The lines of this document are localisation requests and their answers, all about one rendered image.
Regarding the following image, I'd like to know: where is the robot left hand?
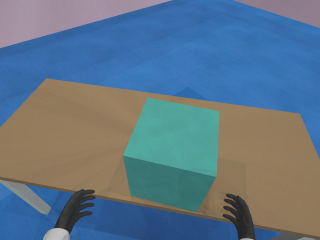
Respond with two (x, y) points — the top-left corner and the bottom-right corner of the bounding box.
(54, 189), (96, 234)

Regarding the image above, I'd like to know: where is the carton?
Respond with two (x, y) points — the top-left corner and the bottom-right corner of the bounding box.
(123, 98), (220, 212)

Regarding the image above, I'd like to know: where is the robot left forearm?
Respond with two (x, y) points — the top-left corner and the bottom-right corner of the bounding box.
(43, 228), (70, 240)

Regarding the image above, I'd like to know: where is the table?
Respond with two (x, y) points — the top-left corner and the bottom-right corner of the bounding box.
(0, 78), (320, 240)

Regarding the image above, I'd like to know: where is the robot right hand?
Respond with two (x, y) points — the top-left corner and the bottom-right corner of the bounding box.
(222, 193), (256, 240)

